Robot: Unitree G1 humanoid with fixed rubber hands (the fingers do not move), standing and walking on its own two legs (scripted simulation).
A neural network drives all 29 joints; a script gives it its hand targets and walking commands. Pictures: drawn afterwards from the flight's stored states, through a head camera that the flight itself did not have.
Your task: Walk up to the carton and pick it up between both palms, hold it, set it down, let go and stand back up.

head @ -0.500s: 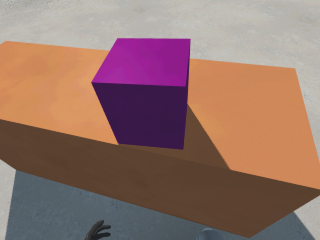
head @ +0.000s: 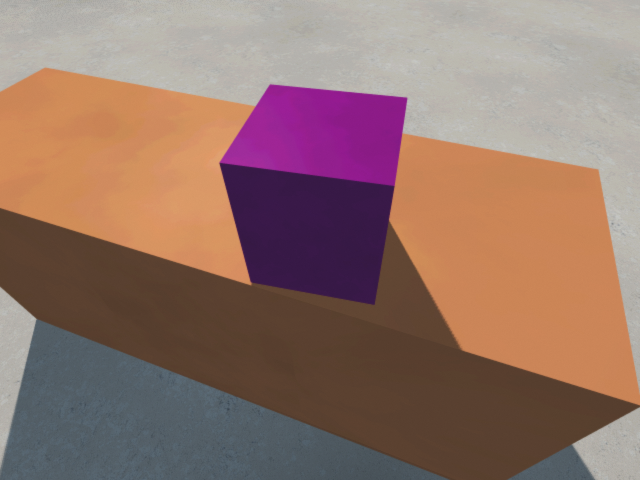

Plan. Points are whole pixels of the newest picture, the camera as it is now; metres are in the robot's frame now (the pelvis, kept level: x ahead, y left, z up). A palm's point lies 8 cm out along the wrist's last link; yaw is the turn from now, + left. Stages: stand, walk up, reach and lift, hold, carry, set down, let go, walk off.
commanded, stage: walk up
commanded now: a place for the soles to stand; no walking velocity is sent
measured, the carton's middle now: (323, 196) +0.52 +0.04 +0.06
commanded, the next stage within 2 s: none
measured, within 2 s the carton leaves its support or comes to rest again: neither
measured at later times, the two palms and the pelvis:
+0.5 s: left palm out of the picture +0.03 +0.36 -0.14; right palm out of the picture -0.03 -0.17 -0.13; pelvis -0.02 +0.09 -0.02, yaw -3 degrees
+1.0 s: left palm (109, 463) +0.18 +0.32 -0.12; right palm out of the picture +0.04 -0.12 -0.14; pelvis +0.06 +0.12 +0.00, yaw -13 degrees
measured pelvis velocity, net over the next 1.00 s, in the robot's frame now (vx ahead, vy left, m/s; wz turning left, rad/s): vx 0.06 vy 0.12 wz -0.22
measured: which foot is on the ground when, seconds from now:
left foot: down 0.00-0.12, up 0.14-0.40, down 0.42-0.80, up 0.82-1.00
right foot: down 0.00-0.40, up 0.42-0.74, down 0.76-1.00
